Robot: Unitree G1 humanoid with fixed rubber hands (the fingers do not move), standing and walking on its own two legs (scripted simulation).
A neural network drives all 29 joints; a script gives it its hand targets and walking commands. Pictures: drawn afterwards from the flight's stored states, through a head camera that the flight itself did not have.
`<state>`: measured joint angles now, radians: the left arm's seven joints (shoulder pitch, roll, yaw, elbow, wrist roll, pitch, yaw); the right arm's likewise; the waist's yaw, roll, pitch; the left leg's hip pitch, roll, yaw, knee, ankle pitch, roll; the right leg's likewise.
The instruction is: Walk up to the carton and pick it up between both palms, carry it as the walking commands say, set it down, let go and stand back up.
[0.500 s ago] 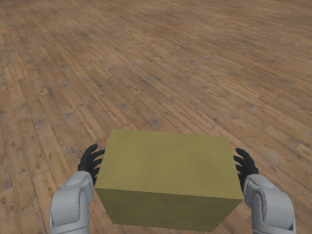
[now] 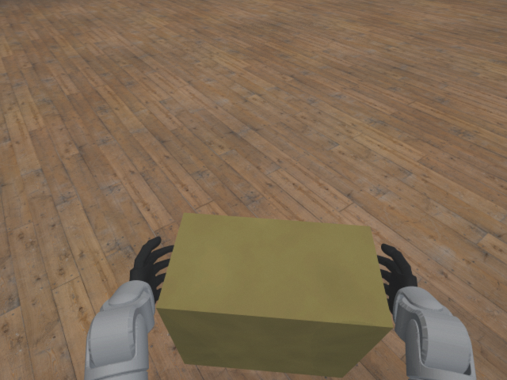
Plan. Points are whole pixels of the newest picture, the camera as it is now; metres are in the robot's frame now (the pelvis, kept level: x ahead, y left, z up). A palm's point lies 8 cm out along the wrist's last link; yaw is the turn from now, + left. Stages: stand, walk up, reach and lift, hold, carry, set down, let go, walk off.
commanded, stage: carry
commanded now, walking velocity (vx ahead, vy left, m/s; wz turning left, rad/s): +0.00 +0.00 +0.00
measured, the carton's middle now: (268, 301) +0.28 +0.00 -0.01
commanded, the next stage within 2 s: hold in 0.26 s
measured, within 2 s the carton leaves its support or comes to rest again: neither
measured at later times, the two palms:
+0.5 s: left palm (145, 266) +0.31 +0.20 +0.06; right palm (386, 277) +0.29 -0.18 +0.05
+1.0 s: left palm (155, 260) +0.32 +0.18 +0.06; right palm (392, 274) +0.30 -0.19 +0.05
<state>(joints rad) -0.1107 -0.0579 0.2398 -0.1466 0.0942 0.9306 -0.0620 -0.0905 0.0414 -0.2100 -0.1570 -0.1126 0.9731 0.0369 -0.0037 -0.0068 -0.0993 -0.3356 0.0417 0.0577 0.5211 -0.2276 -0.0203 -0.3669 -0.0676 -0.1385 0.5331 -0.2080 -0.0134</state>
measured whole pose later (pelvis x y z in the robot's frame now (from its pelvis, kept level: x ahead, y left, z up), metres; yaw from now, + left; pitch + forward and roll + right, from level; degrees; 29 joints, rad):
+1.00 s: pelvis +0.03 +0.01 +0.02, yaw -3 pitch -4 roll +0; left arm -0.17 -0.12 0.30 0.11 0.22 0.68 -0.10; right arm -0.18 0.03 -0.26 0.13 -0.23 0.74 0.12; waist 0.00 0.03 0.02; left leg -0.02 -0.01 -0.02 0.27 -0.17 0.01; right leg -0.05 0.01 0.02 0.24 -0.11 0.00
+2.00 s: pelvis -0.01 +0.01 -0.04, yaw -2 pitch +25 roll +0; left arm -0.52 -0.09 0.49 0.44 0.26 0.35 -0.11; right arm -0.54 0.02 -0.41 0.48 -0.26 0.40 0.09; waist 0.03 0.01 -0.07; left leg -0.95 -0.04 -0.05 0.81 -0.29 0.00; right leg -0.98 0.03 0.05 0.78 -0.24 0.00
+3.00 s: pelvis -0.05 +0.01 -0.19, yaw -1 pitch +48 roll +1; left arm -0.86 0.04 0.50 0.59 0.18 0.36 -0.05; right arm -0.91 -0.10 -0.43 0.64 -0.17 0.38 0.04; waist 0.02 0.00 -0.25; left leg -1.82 -0.08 -0.06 1.43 -0.45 -0.03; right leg -1.85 0.07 0.05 1.41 -0.39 0.01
